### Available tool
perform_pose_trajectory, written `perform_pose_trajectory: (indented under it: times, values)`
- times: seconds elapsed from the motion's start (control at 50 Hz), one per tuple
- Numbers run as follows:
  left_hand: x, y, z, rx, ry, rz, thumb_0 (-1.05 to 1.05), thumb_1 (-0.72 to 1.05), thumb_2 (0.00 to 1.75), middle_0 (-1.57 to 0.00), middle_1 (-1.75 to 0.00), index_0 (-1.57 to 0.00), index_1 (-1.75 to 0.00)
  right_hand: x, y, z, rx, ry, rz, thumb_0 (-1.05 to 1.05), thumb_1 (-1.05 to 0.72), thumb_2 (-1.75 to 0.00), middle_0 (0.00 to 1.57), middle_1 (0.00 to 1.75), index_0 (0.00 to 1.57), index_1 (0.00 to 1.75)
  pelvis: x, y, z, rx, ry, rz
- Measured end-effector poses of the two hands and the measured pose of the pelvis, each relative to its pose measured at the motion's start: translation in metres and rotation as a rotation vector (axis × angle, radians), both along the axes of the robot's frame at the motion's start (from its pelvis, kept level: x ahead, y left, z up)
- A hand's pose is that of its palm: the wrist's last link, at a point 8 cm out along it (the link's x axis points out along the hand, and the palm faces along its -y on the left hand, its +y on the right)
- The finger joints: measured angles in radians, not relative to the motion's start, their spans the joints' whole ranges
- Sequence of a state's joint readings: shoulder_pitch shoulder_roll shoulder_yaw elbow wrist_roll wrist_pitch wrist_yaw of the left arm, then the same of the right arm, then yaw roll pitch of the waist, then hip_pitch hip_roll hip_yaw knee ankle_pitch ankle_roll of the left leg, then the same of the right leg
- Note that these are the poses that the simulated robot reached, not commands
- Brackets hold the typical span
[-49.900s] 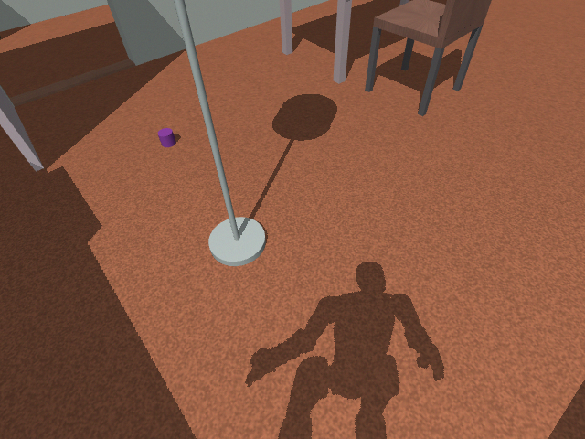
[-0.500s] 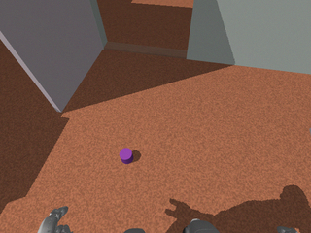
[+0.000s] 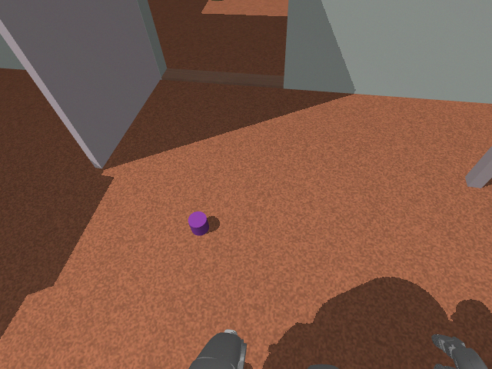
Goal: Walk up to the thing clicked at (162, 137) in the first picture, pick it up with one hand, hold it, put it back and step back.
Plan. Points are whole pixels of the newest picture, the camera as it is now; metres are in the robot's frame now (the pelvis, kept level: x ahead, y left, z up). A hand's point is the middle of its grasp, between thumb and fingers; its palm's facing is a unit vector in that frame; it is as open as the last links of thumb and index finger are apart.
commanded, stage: step back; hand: left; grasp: from above
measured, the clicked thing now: (198, 223) +0.76 +0.29 -0.72
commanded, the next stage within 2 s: stand in 1.70 s
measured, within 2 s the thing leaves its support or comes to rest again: neither
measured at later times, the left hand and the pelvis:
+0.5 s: hand out of the picture -0.09 +0.26 -0.15, palm faces -0.02 -0.92 -0.39, open 7.3 cm; pelvis -0.19 -0.02 -0.01, yaw -1 degrees
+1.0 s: hand out of the picture -0.25 +0.25 -0.14, palm faces +0.08 -0.92 -0.37, open 7.3 cm; pelvis -0.28 -0.03 +0.01, yaw +5 degrees
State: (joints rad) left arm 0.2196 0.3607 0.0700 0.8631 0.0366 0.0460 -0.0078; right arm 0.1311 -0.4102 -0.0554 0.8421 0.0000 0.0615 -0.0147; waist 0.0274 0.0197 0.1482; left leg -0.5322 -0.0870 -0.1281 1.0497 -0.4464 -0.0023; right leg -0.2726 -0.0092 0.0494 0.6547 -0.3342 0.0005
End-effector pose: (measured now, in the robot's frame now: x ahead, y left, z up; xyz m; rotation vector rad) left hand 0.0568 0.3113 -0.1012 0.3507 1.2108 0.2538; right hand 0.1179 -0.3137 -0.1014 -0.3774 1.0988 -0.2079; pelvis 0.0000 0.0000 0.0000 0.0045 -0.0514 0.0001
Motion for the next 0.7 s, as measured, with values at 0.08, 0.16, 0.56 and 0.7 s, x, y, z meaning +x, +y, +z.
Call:
perform_pose_trajectory:
  times: [0.08, 0.16, 0.56, 0.7]
  values:
    - [-0.016, 0.006, 0.005, 0.02, -0.028, -0.001, 0.0, 0.9, 0.9, -0.2, -0.3, -0.21, -0.3, -0.045, -0.001, -0.002, -0.011, 0.061, 0.006, 0.0, -0.9, -0.9, 0.2, 0.3, 0.21, 0.3, -0.025, 0.003, 0.002, 0.008, 0.013, 0.027]
    - [-0.023, 0.019, -0.004, 0.024, -0.1, -0.007, 0.0, 0.9, 0.9, -0.2, -0.3, -0.21, -0.3, -0.086, 0.005, -0.009, -0.038, 0.121, 0.024, 0.0, -0.9, -0.9, 0.2, 0.3, 0.21, 0.3, -0.054, 0.009, -0.008, -0.003, 0.014, 0.07]
    - [-0.195, -0.023, -0.009, 0.0, -0.001, -0.029, 0.0, 0.91, 0.9, -0.2, -0.3, -0.2, -0.3, -0.198, -0.025, -0.003, -0.014, -0.043, 0.018, 0.0, -0.9, -0.9, 0.2, 0.3, 0.21, 0.3, -0.212, -0.027, -0.009, -0.039, 0.0, -0.01]
    - [-0.265, -0.03, 0.01, 0.019, 0.006, 0.03, 0.0, 0.9, 0.9, -0.2, -0.3, -0.21, -0.3, -0.268, -0.035, -0.004, -0.002, 0.058, 0.021, 0.0, -0.9, -0.9, 0.2, 0.3, 0.21, 0.3, -0.248, -0.033, 0.004, 0.018, 0.011, 0.023]
